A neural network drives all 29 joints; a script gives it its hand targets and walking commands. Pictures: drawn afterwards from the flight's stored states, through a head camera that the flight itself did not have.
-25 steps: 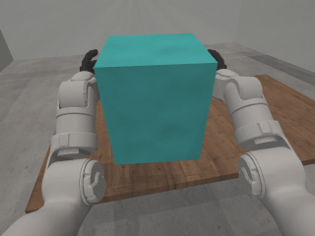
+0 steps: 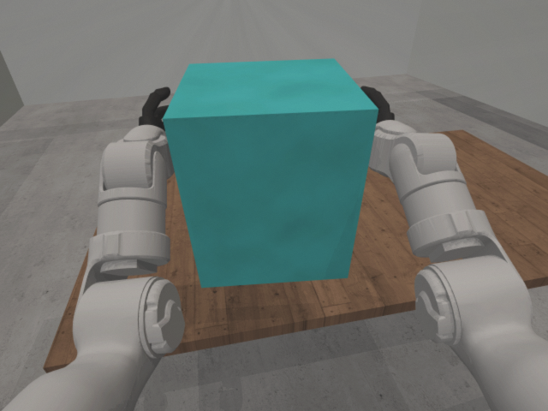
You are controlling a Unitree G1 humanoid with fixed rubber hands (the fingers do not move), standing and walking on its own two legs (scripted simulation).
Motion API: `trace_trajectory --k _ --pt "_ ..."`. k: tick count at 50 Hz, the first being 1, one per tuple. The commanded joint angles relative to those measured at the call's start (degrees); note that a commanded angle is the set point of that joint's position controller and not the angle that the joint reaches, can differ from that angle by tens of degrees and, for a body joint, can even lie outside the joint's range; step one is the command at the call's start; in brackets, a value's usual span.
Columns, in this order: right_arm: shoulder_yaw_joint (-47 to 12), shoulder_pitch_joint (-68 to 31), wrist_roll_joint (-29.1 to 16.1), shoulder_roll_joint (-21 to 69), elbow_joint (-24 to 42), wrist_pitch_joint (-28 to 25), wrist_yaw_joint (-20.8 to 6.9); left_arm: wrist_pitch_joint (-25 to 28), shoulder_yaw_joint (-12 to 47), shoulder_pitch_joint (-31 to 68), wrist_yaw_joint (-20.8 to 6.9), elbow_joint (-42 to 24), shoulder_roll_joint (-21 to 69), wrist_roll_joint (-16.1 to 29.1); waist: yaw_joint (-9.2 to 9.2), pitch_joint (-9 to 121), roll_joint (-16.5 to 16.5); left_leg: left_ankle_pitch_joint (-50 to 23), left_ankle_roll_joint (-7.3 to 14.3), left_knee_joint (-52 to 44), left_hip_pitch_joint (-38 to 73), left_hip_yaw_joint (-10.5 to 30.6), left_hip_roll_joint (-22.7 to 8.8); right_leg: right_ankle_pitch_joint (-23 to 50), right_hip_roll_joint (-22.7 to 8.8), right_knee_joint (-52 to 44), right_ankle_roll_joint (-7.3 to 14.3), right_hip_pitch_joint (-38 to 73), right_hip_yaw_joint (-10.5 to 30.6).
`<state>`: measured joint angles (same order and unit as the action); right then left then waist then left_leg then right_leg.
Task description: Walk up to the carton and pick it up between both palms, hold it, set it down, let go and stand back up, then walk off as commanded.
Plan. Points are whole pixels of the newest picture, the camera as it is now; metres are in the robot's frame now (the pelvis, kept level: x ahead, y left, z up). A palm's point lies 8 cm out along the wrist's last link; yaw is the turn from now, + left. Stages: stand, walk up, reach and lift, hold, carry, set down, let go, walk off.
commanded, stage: hold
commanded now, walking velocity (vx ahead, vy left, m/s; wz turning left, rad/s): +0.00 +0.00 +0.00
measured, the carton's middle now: (268, 171) +0.38 -0.01 +0.25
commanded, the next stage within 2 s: set down in 0.24 s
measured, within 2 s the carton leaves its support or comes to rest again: neither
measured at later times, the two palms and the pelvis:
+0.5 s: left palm (129, 117) +0.38 +0.17 +0.34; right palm (357, 123) +0.39 -0.13 +0.31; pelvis +0.00 +0.00 +0.00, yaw +0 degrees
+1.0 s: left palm (152, 173) +0.43 +0.17 +0.23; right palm (339, 160) +0.45 -0.13 +0.23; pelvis +0.03 +0.00 +0.00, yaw +0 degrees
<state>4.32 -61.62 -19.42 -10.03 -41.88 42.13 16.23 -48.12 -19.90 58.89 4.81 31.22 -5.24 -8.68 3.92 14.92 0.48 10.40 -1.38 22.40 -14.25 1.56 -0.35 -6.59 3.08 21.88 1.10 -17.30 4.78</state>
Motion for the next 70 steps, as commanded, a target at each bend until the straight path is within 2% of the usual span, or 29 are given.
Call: trace_trajectory --k 1,7,11,13,16,18,20,23,24,27,28,29,31,37,38,42,45,48,49,50,51,53,54,56,57,61,64,66,70 --pt "-18.62 -57.27 -14.75 43.45 21.63 -3.99 -7.69 3.65 20.45 49.41 -6.6 -9.3 40.44 9.63 -0.61 21.17 -0.99 -3.22 0.03 -2.53 2.52 1.46 2.69 7.48 2.42 -5.47 -2.41 20.87 -1.66" --pt "-18.46 -53.84 -15.13 41.26 18.2 -3.07 -7.32 2.76 17.92 45.1 -6.91 -6.97 38.59 7.98 -1.2 19.69 -1.52 -3.93 0.16 -2.72 2.99 1.31 2.47 9.25 2.52 -5.77 -2.06 21.33 -1.21" --pt "-19.35 -57.05 -15.82 42.95 23.68 -4.01 -7.58 3.61 21.12 48.57 -6.8 -10.08 41.83 10.74 0.48 23.27 -2.0 -5.44 -0.32 -2.2 4.18 1.42 2.6 10.17 2.53 -5.82 -2.27 21.54 -1.81" --pt "-19.6 -56.38 -15.4 46.36 18.86 -4.4 -7.96 4.41 20.65 51.03 -6.86 -5.58 39.44 8.51 -2.2 18.2 -1.03 -5.58 0.02 -1.86 2.78 0.03 2.68 5.92 2.41 -4.64 -3.97 20.82 -1.78" --pt "-16.49 -60.55 -12.99 45.81 16.24 -6.77 -9.09 6.13 19.34 54.62 -7.16 -3.4 39.62 7.32 -2.89 18.35 -2.08 -1.3 0.4 -2.87 3.19 0.4 1.72 -0.79 1.77 -5.21 -3.67 16.93 -1.96" --pt "-13.88 -64.79 -9.25 44.76 13.1 -8.68 -9.9 7.19 13.16 54.33 -7.58 0.7 36.06 5.16 -5.39 17.27 -0.69 3.06 1.41 -4.11 1.29 -0.06 1.36 -6.66 0.85 -6.14 -3.85 16.2 -1.99" --pt "-15.05 -63.3 -8.47 45.22 10.9 -10.43 -10.53 8.69 12.75 52.12 -7.83 1.04 34.6 4.7 -7.17 18.74 -0.05 0.82 1.63 -4.41 3.39 -0.39 1.39 -5.24 0.76 -6.49 -3.66 17.12 -2.2" --pt "-8.35 -57.83 -2.04 40.49 3.97 -13.7 -11.07 10.43 6.43 47.09 -9.92 7.3 29.6 0.98 -4.88 15.14 0.33 4.94 2.57 -5.58 3.54 -0.8 1.84 -9.57 -0.33 -8.19 -2.91 18.92 -2.8" --pt "-9.32 -57.23 -2.39 40.13 5.16 -14.27 -11.12 10.11 4.86 43.67 -10.35 7.73 28.39 0.31 -6.8 13.92 1.12 3.45 3.13 -5.19 4.53 -1.19 1.76 -9.47 -0.74 -8.72 -3.4 19.22 -2.07" --pt "-2.87 -51.35 3.02 34.81 -0.43 -16.21 -10.77 11.08 4.61 40.76 -12.3 11.43 27.6 -1.32 -1.4 8.11 -0.43 3.76 1.54 -6.86 5.34 -1.5 1.73 -9.11 -0.35 -10.1 -2.55 19.75 -3.85" --pt "-3.53 -51.01 3.59 34.95 -0.44 -17.01 -10.94 11.19 4.92 39.97 -12.72 11.06 28.4 -1.48 -1.57 6.41 1.11 3.77 1.25 -7.48 5.32 -1.33 1.18 -9.1 0.28 -9.9 -2.07 20.58 -4.74" --pt "-1.85 -50.57 5.25 33.4 -0.2 -18.02 -10.81 12.15 6.84 40.04 -12.92 11.13 31.15 -0.52 0.92 7.79 -0.67 3.31 0.43 -7.29 4.77 -0.92 1.11 -7.76 0.31 -9.43 -1.95 20.64 -4.64" --pt "-0.87 -50.84 6.56 33.48 -1.55 -20.36 -10.64 13.23 8.0 40.76 -13.17 10.58 33.4 -0.21 2.21 5.73 -1.87 2.92 -0.25 -8.37 4.85 -1.04 0.75 -6.81 0.56 -9.4 -1.67 21.59 -5.58" --pt "-8.35 -50.61 1.93 38.64 7.0 -26.14 -10.71 17.07 16.83 43.1 -10.41 -1.77 38.74 4.94 0.46 21.13 -4.02 -17.63 -2.87 -2.25 14.65 -0.59 1.5 8.34 1.49 -6.89 -1.02 25.89 -6.24" --pt "-11.77 -50.48 0.78 40.34 8.97 -26.42 -11.28 17.96 18.15 42.01 -9.33 -2.85 39.42 5.7 -2.29 23.68 -3.03 -20.91 -2.9 -1.01 16.38 -0.35 1.45 9.84 1.96 -6.5 -1.1 26.13 -6.33" --pt "-23.35 -53.05 -7.23 44.79 23.42 -28.48 -11.17 20.18 27.63 42.14 -5.0 -14.74 44.35 10.34 -5.52 34.66 -5.12 -39.61 -4.82 5.42 22.62 0.59 1.66 24.47 3.68 -3.68 -1.35 26.76 -5.48" --pt "-24.48 -50.62 -8.75 44.2 23.38 -27.24 -10.46 19.39 30.68 41.58 -3.16 -17.24 43.01 10.98 -3.55 34.22 -5.6 -41.25 -4.95 6.13 21.61 1.64 2.1 28.79 3.6 -2.87 -1.91 26.03 -5.28" --pt "-27.14 -49.98 -9.1 44.31 26.01 -25.87 -10.13 18.41 32.38 40.11 -2.84 -17.9 43.87 11.1 -4.6 32.99 -5.96 -37.92 -4.66 5.84 19.48 1.35 2.38 27.34 3.25 -3.3 -1.65 26.48 -3.71" --pt "-25.64 -48.67 -7.76 44.64 21.81 -24.57 -9.76 17.93 29.37 39.23 -3.35 -15.17 41.39 10.18 -4.54 29.11 -3.02 -32.98 -3.35 4.21 16.36 1.33 2.71 27.64 2.68 -3.26 -2.62 27.26 -3.9" --pt "-23.37 -47.33 -6.78 43.43 21.19 -24.34 -9.73 17.49 29.06 39.7 -3.65 -15.54 41.15 10.06 -2.83 28.95 -3.96 -30.66 -3.72 3.83 15.63 1.4 2.64 24.27 2.68 -3.46 -2.24 27.48 -4.12" --pt "-23.69 -48.92 -6.2 43.79 20.95 -24.03 -9.81 17.26 27.27 39.05 -3.92 -14.03 40.34 9.32 -5.28 25.87 -1.88 -25.43 -2.55 1.99 13.37 0.89 2.69 21.51 1.86 -4.07 -2.89 27.22 -3.6" --pt "-22.85 -51.2 -5.73 44.71 21.86 -24.25 -9.89 17.53 27.43 40.14 -4.03 -13.48 41.46 9.47 -4.78 27.04 -1.84 -24.53 -2.36 2.04 12.12 0.56 2.94 21.5 1.79 -3.62 -3.07 27.56 -3.46" --pt "-22.51 -49.08 -5.69 44.52 19.15 -24.07 -10.14 17.84 27.68 42.23 -3.99 -15.38 41.84 9.3 -3.55 27.15 -3.36 -25.25 -2.87 1.82 13.01 1.12 2.79 20.27 1.84 -3.77 -2.56 27.86 -3.43" --pt "-21.06 -47.69 -4.29 44.27 13.74 -23.27 -10.36 17.8 23.62 40.27 -4.64 -10.43 38.97 7.12 -4.91 20.99 -2.72 -19.92 -1.88 0.33 11.24 0.33 2.86 15.6 1.2 -4.51 -3.05 26.06 -3.32" --pt "-17.3 -47.39 -2.63 42.52 10.13 -23.38 -10.73 17.19 22.26 41.27 -5.04 -7.33 38.52 6.32 -3.27 18.64 -3.53 -17.83 -1.85 -0.21 10.84 0.17 2.73 11.68 1.16 -5.41 -2.62 23.7 -3.52" --pt "-15.34 -47.06 -0.66 40.07 5.21 -23.51 -12.23 16.31 15.31 35.31 -6.34 -1.03 35.96 1.99 -7.22 15.3 -1.74 -14.03 -0.58 -2.16 9.83 -0.81 2.43 4.79 0.93 -6.54 -2.64 23.25 -3.74" --pt "-11.34 -47.97 2.03 37.68 0.06 -24.36 -13.46 15.7 12.66 36.42 -6.89 2.18 36.53 0.49 -6.45 8.6 -2.21 -7.79 -0.16 -3.77 8.29 -0.62 2.06 -2.37 0.87 -7.31 -1.91 18.67 -5.34" --pt "-10.31 -49.9 3.16 37.44 0.36 -25.45 -14.72 16.54 11.51 36.75 -6.33 4.25 36.98 -0.51 -8.06 8.92 -1.24 -6.63 -0.22 -4.44 7.93 -0.92 1.72 -4.96 1.35 -7.41 -1.05 18.45 -5.31" --pt "-6.35 -50.84 6.62 38.07 -0.14 -28.7 -15.41 19.81 13.52 40.01 -5.92 5.48 38.48 1.6 -6.14 10.92 0.18 -2.7 -0.61 -4.87 7.48 -1.6 1.51 -7.8 1.03 -7.76 -1.28 18.55 -6.11"
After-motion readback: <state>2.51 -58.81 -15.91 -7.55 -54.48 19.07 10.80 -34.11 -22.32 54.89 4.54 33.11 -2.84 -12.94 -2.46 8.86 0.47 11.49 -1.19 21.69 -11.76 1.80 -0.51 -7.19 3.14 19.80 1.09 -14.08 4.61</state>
